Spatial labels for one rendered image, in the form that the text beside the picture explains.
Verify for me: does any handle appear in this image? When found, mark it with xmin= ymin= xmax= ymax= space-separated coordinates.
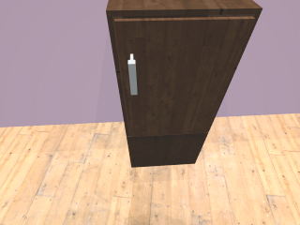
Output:
xmin=127 ymin=53 xmax=138 ymax=96

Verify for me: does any cupboard door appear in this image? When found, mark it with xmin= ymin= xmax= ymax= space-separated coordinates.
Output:
xmin=114 ymin=16 xmax=255 ymax=137

